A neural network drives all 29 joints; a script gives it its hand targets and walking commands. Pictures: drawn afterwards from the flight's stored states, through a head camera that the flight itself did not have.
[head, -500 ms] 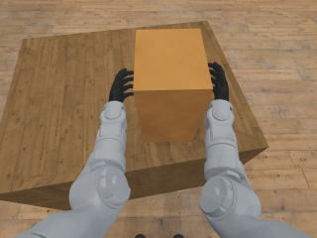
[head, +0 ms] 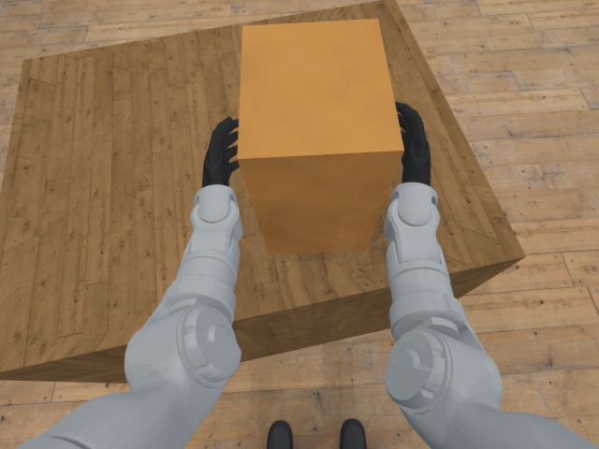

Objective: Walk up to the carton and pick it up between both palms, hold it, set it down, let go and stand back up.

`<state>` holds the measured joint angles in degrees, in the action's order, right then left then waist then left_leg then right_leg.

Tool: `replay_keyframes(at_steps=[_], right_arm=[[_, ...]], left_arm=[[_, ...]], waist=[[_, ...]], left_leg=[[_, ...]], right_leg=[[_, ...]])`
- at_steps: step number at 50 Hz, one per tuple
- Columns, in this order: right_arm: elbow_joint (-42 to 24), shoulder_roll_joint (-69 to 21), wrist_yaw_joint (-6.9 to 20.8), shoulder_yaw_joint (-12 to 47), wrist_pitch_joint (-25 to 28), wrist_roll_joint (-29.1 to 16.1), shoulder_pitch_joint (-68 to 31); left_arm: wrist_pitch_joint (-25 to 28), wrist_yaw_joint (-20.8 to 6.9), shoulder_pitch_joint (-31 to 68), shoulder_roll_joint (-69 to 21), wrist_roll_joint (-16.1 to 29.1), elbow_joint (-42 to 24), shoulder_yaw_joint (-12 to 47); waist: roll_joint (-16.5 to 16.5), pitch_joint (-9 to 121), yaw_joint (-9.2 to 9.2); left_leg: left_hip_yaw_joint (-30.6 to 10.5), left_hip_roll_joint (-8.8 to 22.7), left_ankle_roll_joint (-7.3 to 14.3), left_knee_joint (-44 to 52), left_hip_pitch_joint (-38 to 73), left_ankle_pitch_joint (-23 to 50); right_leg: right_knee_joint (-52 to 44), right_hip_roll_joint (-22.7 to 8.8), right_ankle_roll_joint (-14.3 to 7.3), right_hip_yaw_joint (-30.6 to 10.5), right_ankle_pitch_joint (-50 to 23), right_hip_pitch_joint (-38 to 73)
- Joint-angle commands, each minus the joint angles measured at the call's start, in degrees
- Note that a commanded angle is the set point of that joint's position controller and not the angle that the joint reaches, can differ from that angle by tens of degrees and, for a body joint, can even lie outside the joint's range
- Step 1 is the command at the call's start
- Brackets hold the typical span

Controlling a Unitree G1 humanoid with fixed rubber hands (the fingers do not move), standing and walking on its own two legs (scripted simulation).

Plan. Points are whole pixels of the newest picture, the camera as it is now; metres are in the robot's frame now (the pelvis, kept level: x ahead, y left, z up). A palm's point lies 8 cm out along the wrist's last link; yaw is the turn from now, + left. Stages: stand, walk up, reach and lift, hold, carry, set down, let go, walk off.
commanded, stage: set down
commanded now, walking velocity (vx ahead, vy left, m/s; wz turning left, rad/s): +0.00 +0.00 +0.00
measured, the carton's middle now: (314, 155) +0.50 +0.00 +0.00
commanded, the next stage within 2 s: none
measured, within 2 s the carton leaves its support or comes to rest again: rests again in 0.48 s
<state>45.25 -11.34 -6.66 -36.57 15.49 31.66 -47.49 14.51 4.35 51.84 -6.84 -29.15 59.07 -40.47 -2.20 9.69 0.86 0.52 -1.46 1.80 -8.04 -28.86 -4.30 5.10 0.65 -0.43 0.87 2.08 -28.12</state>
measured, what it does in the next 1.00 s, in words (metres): stands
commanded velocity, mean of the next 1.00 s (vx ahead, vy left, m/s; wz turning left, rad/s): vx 0.00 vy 0.00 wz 0.00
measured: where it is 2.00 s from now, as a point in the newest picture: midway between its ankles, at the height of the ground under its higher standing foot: outside the picture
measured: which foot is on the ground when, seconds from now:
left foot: down 0.00-1.00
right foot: down 0.00-1.00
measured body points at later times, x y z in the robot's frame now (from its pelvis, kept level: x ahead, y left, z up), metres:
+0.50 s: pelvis -0.03 +0.00 -0.01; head +0.09 +0.00 +0.43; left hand +0.45 +0.15 +0.04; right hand +0.45 -0.11 +0.04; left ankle -0.04 +0.10 -0.75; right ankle -0.04 -0.12 -0.75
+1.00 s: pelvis -0.04 -0.01 +0.00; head +0.07 +0.00 +0.43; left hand +0.44 +0.17 +0.06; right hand +0.44 -0.12 +0.04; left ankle -0.04 +0.10 -0.75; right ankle -0.04 -0.12 -0.75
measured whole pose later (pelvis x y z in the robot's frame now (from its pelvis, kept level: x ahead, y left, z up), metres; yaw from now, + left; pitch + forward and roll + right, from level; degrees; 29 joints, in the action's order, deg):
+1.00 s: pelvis -0.04 -0.01 +0.00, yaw +2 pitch +27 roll +0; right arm 66.8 2.9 -6.4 -15.0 1.4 4.2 -56.9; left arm 2.3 7.6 57.9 8.3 -0.2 65.4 -11.3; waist 0.7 14.6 -0.3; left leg -1.8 -1.0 0.5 -9.6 -35.6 -0.6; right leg 7.0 1.3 -1.3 1.3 -0.5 -34.2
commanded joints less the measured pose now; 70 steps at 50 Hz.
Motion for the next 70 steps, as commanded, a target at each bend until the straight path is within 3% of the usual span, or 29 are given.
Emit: replay_keyframes(at_steps=[1,8,10,12,15,18,19,20,21,22,25,28,33,35,39,42,45,46,50,53,56,60,66,70], right_arm=[[10.90,-29.09,8.16,16.34,-2.77,5.85,-16.37],[11.32,-16.60,5.76,15.10,-3.18,0.45,-20.19],[11.13,-7.55,4.00,14.49,-2.68,-3.43,-22.02],[9.57,2.75,1.02,15.97,-1.85,-11.44,-26.26],[10.62,6.66,-0.72,19.11,-1.03,-17.57,-29.81],[9.76,10.83,-1.22,19.14,-1.00,-20.12,-32.45],[12.51,1.28,-0.90,30.42,-3.38,-23.34,-37.35],[10.67,-3.87,-0.95,30.82,-5.80,-24.34,-36.54],[12.56,-3.65,-0.19,28.68,-7.44,-23.25,-36.71],[13.81,-4.24,0.26,28.09,-8.23,-22.42,-34.74],[12.10,8.33,-0.76,23.28,-8.36,-21.92,-33.01],[10.07,11.96,-1.51,21.46,-8.65,-22.90,-35.15],[8.40,16.40,-0.45,18.20,-9.35,-22.78,-38.07],[9.93,17.19,0.37,18.07,-9.32,-22.90,-38.01],[9.37,20.84,0.91,18.04,-9.17,-23.44,-38.55],[12.45,19.73,1.33,19.81,-10.09,-24.68,-37.30],[10.20,20.33,0.82,21.36,-10.67,-26.25,-37.28],[7.40,20.35,0.53,22.28,-10.68,-26.89,-39.10],[9.68,21.09,-0.91,25.09,-11.91,-29.79,-37.21],[8.59,22.44,-2.10,27.75,-12.97,-32.28,-36.52],[7.48,23.41,-2.49,30.19,-12.67,-34.63,-35.63],[6.01,25.63,-2.01,32.45,-11.70,-37.09,-34.35],[4.08,27.89,-0.69,34.20,-11.41,-40.39,-33.81],[2.87,28.92,-0.30,35.46,-12.88,-42.45,-31.94]], left_arm=[[0.13,-8.03,22.77,-22.86,-3.17,3.80,13.09],[1.70,-6.12,24.18,-7.74,1.33,3.30,9.36],[2.76,-4.58,25.55,1.68,3.80,1.96,7.77],[3.96,-1.93,28.73,13.18,8.42,0.14,8.20],[4.53,0.00,31.83,19.26,12.04,0.99,10.02],[4.02,0.52,34.43,22.03,14.57,1.35,12.52],[1.86,1.46,36.48,8.35,26.03,-1.84,28.12],[0.18,0.86,37.79,5.87,29.53,-4.05,32.33],[-1.63,0.09,36.77,5.54,29.15,-0.91,31.88],[-2.88,-0.43,35.41,4.70,28.59,0.44,32.94],[-5.47,1.18,29.04,12.62,25.36,0.92,29.26],[-7.58,3.14,29.92,14.47,24.44,-1.75,28.24],[-8.53,5.46,36.04,16.12,25.23,-10.79,29.14],[-9.14,5.57,35.67,15.88,24.92,-10.70,29.29],[-9.35,5.23,35.50,18.51,25.85,-12.71,29.02],[-9.69,4.11,34.39,18.45,26.79,-8.58,30.12],[-9.55,3.50,33.82,20.65,27.97,-6.46,29.03],[-9.46,3.49,34.40,20.67,28.50,-6.29,29.27],[-10.01,2.55,32.27,22.87,30.08,1.15,29.46],[-10.16,1.84,31.69,25.25,32.58,0.54,30.32],[-9.36,1.31,31.23,27.64,33.76,-1.45,30.38],[-8.28,0.86,30.09,29.56,36.06,-5.43,32.18],[-9.62,0.71,28.63,31.30,38.33,-12.37,34.02],[-12.23,0.08,25.71,31.33,39.76,-14.43,36.01]], waist=[[2.79,32.55,2.15],[5.02,38.74,3.56],[5.55,43.08,3.96],[6.22,50.05,4.24],[7.69,53.13,4.15],[6.40,55.70,3.26],[4.72,51.65,-1.00],[4.68,49.64,-1.52],[3.53,46.14,-1.22],[2.94,44.30,-1.72],[1.31,44.37,0.31],[-1.80,48.14,2.22],[-3.99,54.37,1.22],[-4.05,53.17,0.98],[-0.85,52.07,-0.37],[-0.08,46.01,-1.09],[2.35,45.34,-0.85],[2.05,47.25,-0.51],[1.30,45.34,-0.73],[1.93,47.73,-1.50],[1.49,49.33,-1.15],[1.50,52.40,-1.28],[0.04,52.82,-1.21],[-0.86,49.68,-1.41]], left_leg=[[0.30,2.03,-1.44,-3.98,6.80,31.61],[2.06,0.92,1.54,-1.67,-6.58,24.59],[3.01,0.63,2.20,-1.90,-8.13,24.70],[4.09,0.29,3.13,-2.71,-11.14,25.09],[4.31,0.05,4.70,-1.83,-15.85,22.61],[3.79,0.04,2.92,-5.54,-6.45,27.30],[2.81,-2.27,-1.22,-2.84,-3.25,29.99],[2.02,-2.12,-2.39,-4.80,2.86,30.33],[1.58,-1.95,-3.32,-6.17,6.26,28.54],[1.39,-1.37,-3.65,-7.48,9.90,29.78],[0.29,-0.59,-5.85,-8.36,19.87,32.96],[-0.64,0.39,-6.79,-10.05,25.56,39.75],[-1.44,2.05,-7.88,-12.05,35.64,48.04],[-1.70,2.15,-7.95,-13.36,37.63,49.59],[-1.94,1.22,-7.69,-11.81,32.76,40.88],[-1.68,0.52,-7.33,-10.00,25.23,32.80],[-1.07,-0.38,-5.80,-7.83,16.37,26.39],[-0.41,-0.69,-5.27,-6.77,13.25,24.49],[-0.01,-1.21,-4.32,-5.29,5.08,20.11],[-0.33,-1.54,-4.26,-4.84,4.71,20.97],[-0.24,-1.83,-4.52,-5.80,5.35,24.28],[-1.08,-1.49,-5.32,-7.67,10.18,29.78],[-1.82,-1.27,-6.37,-11.87,19.32,38.35],[-1.88,-1.28,-6.47,-12.55,22.01,38.41]], right_leg=[[11.06,0.51,2.93,0.79,-37.99,32.83],[17.16,-1.02,3.56,-2.44,-48.14,43.13],[19.53,-0.84,3.76,-3.18,-51.43,44.46],[22.50,-0.64,3.55,-4.48,-55.70,46.83],[25.19,-1.79,4.97,-5.18,-61.32,51.28],[23.49,-0.26,5.20,-3.45,-56.72,43.08],[19.37,-1.32,1.85,-3.94,-46.11,33.09],[15.84,-1.20,0.84,-3.69,-37.02,25.81],[12.84,-1.08,0.21,-3.09,-29.02,19.41],[10.46,-0.88,0.16,-3.21,-25.80,15.36],[7.57,0.16,-0.36,-2.60,-22.15,10.98],[5.93,0.86,-1.66,-2.45,-17.55,7.59],[3.10,1.82,-2.31,-0.62,-8.35,-2.53],[2.12,2.03,-2.55,-0.45,-6.53,-4.11],[3.49,1.81,-1.88,0.45,-8.48,1.01],[3.68,1.28,-1.34,0.54,-7.92,6.51],[6.35,0.45,-0.67,-0.26,-13.44,15.24],[7.42,-0.03,-0.36,-0.71,-15.81,19.07],[10.32,-1.42,0.64,-2.23,-21.69,28.49],[12.32,-1.59,0.94,-2.76,-27.92,32.12],[13.78,-1.41,0.76,-2.76,-31.84,32.80],[15.59,-0.61,1.22,-2.61,-35.87,30.32],[15.46,0.53,1.13,-2.17,-35.60,23.70],[14.47,0.87,1.48,-1.96,-33.63,22.24]])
